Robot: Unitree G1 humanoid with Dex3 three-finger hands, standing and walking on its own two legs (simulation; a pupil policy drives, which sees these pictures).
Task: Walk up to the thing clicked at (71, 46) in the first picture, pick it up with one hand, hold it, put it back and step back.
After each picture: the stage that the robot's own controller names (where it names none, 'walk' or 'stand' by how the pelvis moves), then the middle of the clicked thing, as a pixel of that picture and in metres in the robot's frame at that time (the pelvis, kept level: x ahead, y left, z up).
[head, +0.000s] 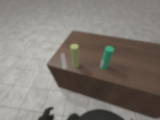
stand; (75, 56) +0.56 +0.18 -0.05
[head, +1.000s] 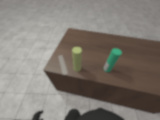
stand; (77, 60) +0.48 +0.14 -0.04
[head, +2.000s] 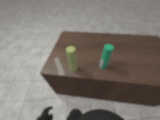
stand; (72, 60) +0.49 +0.19 -0.02
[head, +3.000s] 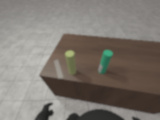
stand; (71, 63) +0.46 +0.20 -0.04
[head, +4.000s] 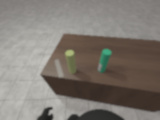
stand; (71, 63) +0.48 +0.21 -0.05
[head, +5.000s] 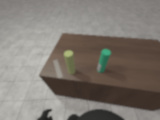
stand; (70, 63) +0.47 +0.21 -0.05
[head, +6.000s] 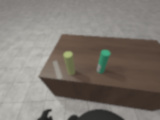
stand; (69, 64) +0.46 +0.21 -0.05
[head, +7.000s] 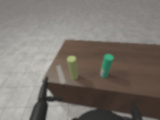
rise first; (73, 68) +0.44 +0.20 -0.05
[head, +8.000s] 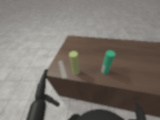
go down; (74, 64) +0.47 +0.20 -0.04
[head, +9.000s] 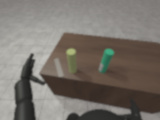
go down; (72, 62) +0.48 +0.19 -0.03
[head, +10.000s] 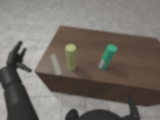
go down; (71, 59) +0.47 +0.18 -0.01
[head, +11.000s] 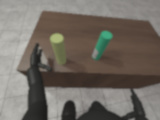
close in; (59, 51) +0.47 +0.20 +0.03
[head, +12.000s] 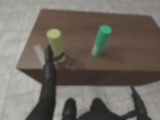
close; (58, 48) +0.49 +0.20 +0.05
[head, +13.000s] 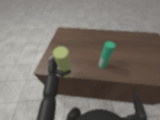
lift; (64, 64) +0.34 +0.18 +0.12
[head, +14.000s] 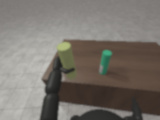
lift; (68, 63) +0.33 +0.16 +0.17
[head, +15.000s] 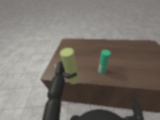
hold; (70, 68) +0.32 +0.15 +0.13
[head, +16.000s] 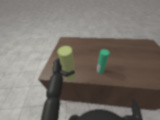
hold; (68, 66) +0.32 +0.16 +0.14
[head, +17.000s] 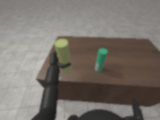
crouch; (64, 58) +0.38 +0.19 +0.14
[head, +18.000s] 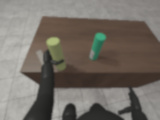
lower; (57, 56) +0.44 +0.20 +0.03
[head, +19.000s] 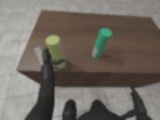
lower; (57, 54) +0.44 +0.20 +0.04
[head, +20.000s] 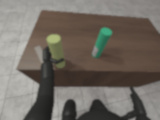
lower; (57, 53) +0.45 +0.20 +0.05
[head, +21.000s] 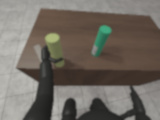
lower; (56, 53) +0.45 +0.20 +0.05
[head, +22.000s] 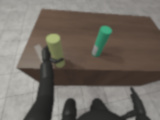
lower; (57, 53) +0.45 +0.20 +0.05
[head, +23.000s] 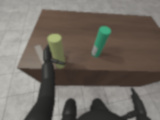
withdraw; (58, 53) +0.45 +0.20 +0.05
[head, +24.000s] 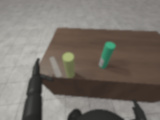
sink last; (69, 67) +0.40 +0.18 +0.01
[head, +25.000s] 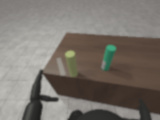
stand; (72, 65) +0.43 +0.20 +0.00
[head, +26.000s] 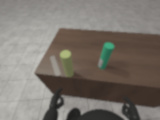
stand; (67, 65) +0.41 +0.20 +0.01
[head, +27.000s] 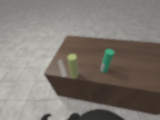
stand; (73, 67) +0.44 +0.18 -0.04
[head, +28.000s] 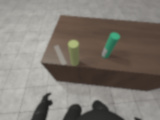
walk; (74, 54) +0.48 +0.15 -0.03
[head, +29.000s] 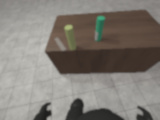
walk; (71, 38) +0.69 +0.24 -0.02
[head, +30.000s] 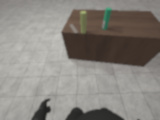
stand; (83, 23) +1.04 +0.18 -0.02
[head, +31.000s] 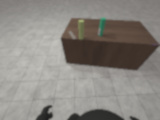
stand; (81, 30) +1.07 +0.21 -0.05
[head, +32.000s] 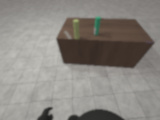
stand; (76, 30) +1.06 +0.25 -0.05
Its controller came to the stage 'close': yes
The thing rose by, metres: 0.22
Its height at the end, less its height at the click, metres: +0.00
